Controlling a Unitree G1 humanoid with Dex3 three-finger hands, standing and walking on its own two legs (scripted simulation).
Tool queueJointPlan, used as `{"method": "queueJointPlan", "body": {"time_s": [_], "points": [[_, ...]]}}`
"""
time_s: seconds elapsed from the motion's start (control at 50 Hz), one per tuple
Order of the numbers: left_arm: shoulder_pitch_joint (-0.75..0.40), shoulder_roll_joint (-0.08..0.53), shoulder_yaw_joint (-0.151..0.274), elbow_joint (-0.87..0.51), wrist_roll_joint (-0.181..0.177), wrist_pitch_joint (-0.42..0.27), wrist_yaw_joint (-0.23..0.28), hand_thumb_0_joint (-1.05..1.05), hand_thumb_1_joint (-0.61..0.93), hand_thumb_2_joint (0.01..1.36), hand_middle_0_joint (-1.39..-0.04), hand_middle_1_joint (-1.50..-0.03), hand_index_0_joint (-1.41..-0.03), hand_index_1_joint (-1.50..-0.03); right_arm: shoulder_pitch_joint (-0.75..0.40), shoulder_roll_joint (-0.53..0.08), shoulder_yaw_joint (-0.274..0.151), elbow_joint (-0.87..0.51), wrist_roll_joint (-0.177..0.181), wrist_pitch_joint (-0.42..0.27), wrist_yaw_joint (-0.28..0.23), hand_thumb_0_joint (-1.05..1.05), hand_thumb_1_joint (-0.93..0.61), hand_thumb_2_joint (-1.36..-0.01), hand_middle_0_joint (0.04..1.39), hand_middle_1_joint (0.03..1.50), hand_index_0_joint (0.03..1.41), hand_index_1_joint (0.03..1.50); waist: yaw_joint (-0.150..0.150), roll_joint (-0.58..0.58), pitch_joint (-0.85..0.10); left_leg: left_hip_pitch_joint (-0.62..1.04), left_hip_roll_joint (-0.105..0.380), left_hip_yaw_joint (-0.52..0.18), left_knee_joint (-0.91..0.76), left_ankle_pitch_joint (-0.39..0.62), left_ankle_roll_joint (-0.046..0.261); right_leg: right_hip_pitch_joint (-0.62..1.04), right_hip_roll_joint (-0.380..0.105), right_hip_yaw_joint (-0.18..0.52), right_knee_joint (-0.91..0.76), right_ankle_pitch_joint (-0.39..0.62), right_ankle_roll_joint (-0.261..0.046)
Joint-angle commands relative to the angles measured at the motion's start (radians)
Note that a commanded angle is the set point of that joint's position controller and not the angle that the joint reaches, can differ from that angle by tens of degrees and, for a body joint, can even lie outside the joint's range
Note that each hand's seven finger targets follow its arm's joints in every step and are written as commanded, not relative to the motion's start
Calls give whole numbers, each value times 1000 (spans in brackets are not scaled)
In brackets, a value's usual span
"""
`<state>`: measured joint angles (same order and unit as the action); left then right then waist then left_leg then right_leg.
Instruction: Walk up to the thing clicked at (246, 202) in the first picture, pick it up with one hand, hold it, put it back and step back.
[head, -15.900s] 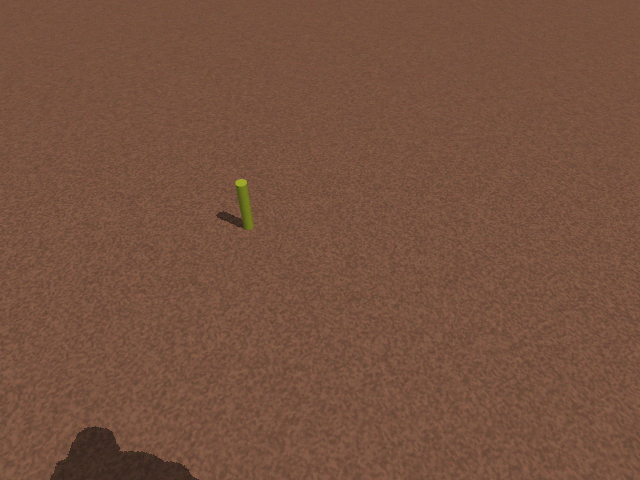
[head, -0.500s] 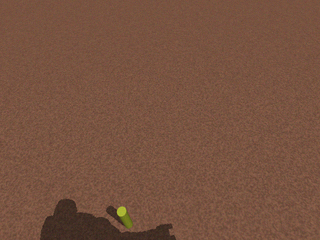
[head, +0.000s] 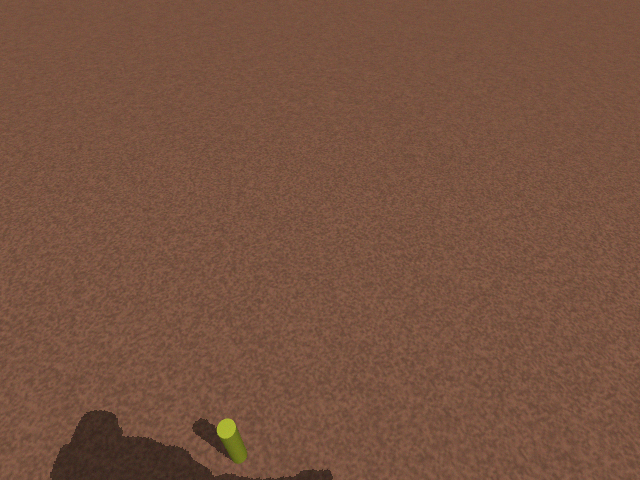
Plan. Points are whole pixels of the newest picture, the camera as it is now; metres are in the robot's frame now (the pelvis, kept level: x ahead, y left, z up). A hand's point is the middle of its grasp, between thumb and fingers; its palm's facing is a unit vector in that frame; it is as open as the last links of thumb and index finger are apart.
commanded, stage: walk up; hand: left
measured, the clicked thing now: (233, 442) +0.35 +0.22 -0.66
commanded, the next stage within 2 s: none
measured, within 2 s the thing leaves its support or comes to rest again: neither
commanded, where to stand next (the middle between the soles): +0.03 +0.00 m, yaw +2 degrees
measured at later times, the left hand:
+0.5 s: hand out of the picture +0.08 +0.26 -0.16, palm faces +0.01 -0.94 -0.33, open 7.4 cm
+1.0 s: hand out of the picture -0.02 +0.24 -0.14, palm faces +0.08 -0.89 -0.45, open 7.4 cm
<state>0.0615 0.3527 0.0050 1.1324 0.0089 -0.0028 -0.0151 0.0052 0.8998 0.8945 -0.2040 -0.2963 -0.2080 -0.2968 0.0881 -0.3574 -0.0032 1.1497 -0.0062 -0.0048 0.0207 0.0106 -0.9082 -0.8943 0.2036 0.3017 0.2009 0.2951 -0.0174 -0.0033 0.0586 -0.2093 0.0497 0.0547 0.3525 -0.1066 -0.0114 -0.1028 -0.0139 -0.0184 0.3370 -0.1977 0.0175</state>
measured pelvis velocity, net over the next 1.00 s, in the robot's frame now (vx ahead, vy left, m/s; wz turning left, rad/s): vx -0.05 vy -0.04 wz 0.09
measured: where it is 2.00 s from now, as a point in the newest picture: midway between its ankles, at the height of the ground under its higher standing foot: outside the picture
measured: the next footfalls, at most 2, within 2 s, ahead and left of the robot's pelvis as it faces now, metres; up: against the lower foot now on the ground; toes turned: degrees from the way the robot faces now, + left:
left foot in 1.24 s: -0.04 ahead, +0.14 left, +0.00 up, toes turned +4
right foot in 1.62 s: +0.05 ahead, -0.11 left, +0.00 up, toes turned +4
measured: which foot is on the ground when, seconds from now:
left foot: down 0.00-0.76, up 0.78-1.00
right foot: down 0.00-1.00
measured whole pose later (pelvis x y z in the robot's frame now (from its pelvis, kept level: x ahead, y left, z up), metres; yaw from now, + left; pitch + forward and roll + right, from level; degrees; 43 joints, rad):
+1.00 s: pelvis -0.05 -0.04 -0.01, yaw +5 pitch -1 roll +1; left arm 0.21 0.33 0.06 0.94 0.05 -0.02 0.02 0.01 0.90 0.89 -0.21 -0.30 -0.21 -0.30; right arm 0.15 -0.41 -0.06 0.97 -0.03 0.08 0.03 0.01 -0.91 -0.89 0.20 0.30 0.20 0.29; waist 0.02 0.09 0.11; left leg -0.41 -0.05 -0.14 1.00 -0.39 -0.01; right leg -0.23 -0.02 -0.10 0.55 -0.31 -0.05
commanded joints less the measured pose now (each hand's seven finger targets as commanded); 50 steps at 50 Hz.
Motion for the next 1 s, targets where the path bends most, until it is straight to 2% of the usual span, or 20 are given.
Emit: {"method": "queueJointPlan", "body": {"time_s": [0.0,0.18,0.42,0.44,0.46,0.48,0.54,0.62,0.66,0.68,0.7,0.72,0.74,0.78,0.82,0.84,0.86,0.88,0.92,0.98], "points": [[-28,207,45,-48,-2,-18,9,0,900,900,-200,-300,-200,-300,-77,-214,-39,-68,0,-24,-13,0,-900,-900,200,300,200,300,13,35,-71,41,105,-153,-104,-164,26,-56,-105,89,-85,-44,-41],[-14,209,44,-40,-2,-24,14,0,900,900,-200,-300,-200,-300,-63,-204,-40,-65,5,-24,-15,0,-900,-900,200,300,200,300,7,0,-109,106,96,-127,-51,32,26,-46,-118,78,-89,58,-32],[7,207,46,-34,-2,-21,18,0,900,900,-200,-300,-200,-300,-79,-199,-41,-62,3,-20,-18,0,-900,-900,200,300,200,300,12,15,-92,88,94,-136,-65,43,24,-35,-119,63,-84,71,-27],[12,205,46,-33,-3,-21,18,0,900,900,-200,-300,-200,-300,-80,-198,-41,-62,5,-20,-17,0,-900,-900,200,300,200,300,15,22,-102,102,99,-137,-61,71,26,-28,-120,59,-84,77,-25],[0,264,72,-54,-10,-7,26,0,900,900,-200,-300,-200,-300,-75,-271,-69,-71,5,-2,-17,0,-900,-900,200,300,200,300,8,27,-12,55,96,-134,20,313,32,-103,-117,58,17,248,-32],[16,250,73,-70,-14,0,32,0,900,900,-200,-300,-200,-300,-53,-259,-73,-81,13,6,-20,0,-900,-900,200,300,200,300,7,31,-56,77,109,-128,44,404,43,-88,-108,30,57,280,-33],[31,221,73,-105,-14,12,35,0,900,900,-200,-300,-200,-300,-44,-269,-91,-112,16,20,-22,0,-900,-900,200,300,200,300,1,71,-148,87,144,-156,40,433,97,-67,-60,1,175,215,-35],[108,194,79,-129,-9,41,32,0,900,900,-200,-300,-200,-300,-111,-285,-112,-192,2,42,-25,0,-900,-900,200,300,200,300,26,201,-184,-44,233,-250,-14,190,197,-69,9,-25,418,-217,-51],[183,198,89,-132,-6,51,26,0,900,900,-200,-300,-200,-300,-159,-292,-120,-242,-11,55,-23,0,-900,-900,200,300,200,300,56,230,-169,-157,249,-254,-1,75,219,-46,-1,-8,465,-302,-63],[215,201,93,-131,-5,50,26,0,900,900,-200,-300,-200,-300,-183,-283,-121,-265,-17,64,-22,0,-900,-900,200,300,200,300,77,208,-162,-156,222,-222,70,114,201,-54,-14,2,411,-252,-73],[222,202,98,-137,-2,45,29,0,900,900,-200,-300,-200,-300,-188,-251,-115,-273,-14,72,-20,0,-900,-900,200,300,200,300,90,157,-145,-125,158,-186,193,148,150,-97,-55,43,266,-121,-83],[198,267,111,-159,13,33,33,0,900,900,-200,-300,-200,-300,-179,-209,-106,-287,0,73,-21,0,-900,-900,200,300,200,300,94,-51,-110,-151,6,-118,369,61,72,-149,-199,217,62,118,-103],[133,340,132,-190,25,22,39,0,900,900,-200,-300,-200,-300,-181,-163,-90,-294,6,71,-26,0,-900,-900,200,300,200,300,88,-210,-40,-294,-158,-116,529,-383,23,-138,-327,392,-21,309,-164],[57,371,134,-245,43,5,50,0,900,900,-200,-300,-200,-300,-63,-182,-97,-286,-10,80,-35,0,-900,-900,200,300,200,300,39,-173,-49,-297,-127,-230,769,-511,24,-215,-428,440,3,388,-287],[-1,310,130,-269,37,-8,56,0,900,900,-200,-300,-200,-300,-15,-221,-113,-265,-4,77,-25,0,-900,-900,200,300,200,300,0,-117,-55,-289,-118,-268,845,-397,20,-186,-325,303,35,365,-236],[-14,278,124,-267,34,-16,59,0,900,900,-200,-300,-200,-300,29,-227,-112,-250,0,73,-17,0,-900,-900,200,300,200,300,-16,-84,-87,-293,-124,-258,832,-322,14,-100,-239,192,64,361,-172],[23,270,123,-258,32,-24,62,0,900,900,-200,-300,-200,-300,47,-223,-108,-251,-1,71,-12,0,-900,-900,200,300,200,300,-12,-88,-132,-329,-122,-243,794,-281,12,19,-211,164,86,327,-138],[84,260,121,-258,35,-34,63,0,900,900,-200,-300,-200,-300,46,-227,-104,-257,-9,68,-10,0,-900,-900,200,300,200,300,19,-85,-175,-349,-111,-233,769,-269,10,123,-213,167,93,290,-135],[179,249,127,-261,37,-48,57,0,900,900,-200,-300,-200,-300,2,-229,-97,-278,-23,55,-6,0,-900,-900,200,300,200,300,81,-114,-189,-407,-77,-226,634,-273,3,267,-238,219,52,54,-160],[287,303,156,-266,30,-59,36,0,900,900,-200,-300,-200,-300,-72,-251,-107,-325,-29,26,15,0,-900,-900,200,300,200,300,145,-179,-51,-529,-47,-212,518,-314,1,332,-311,335,-65,-253,-212]]}}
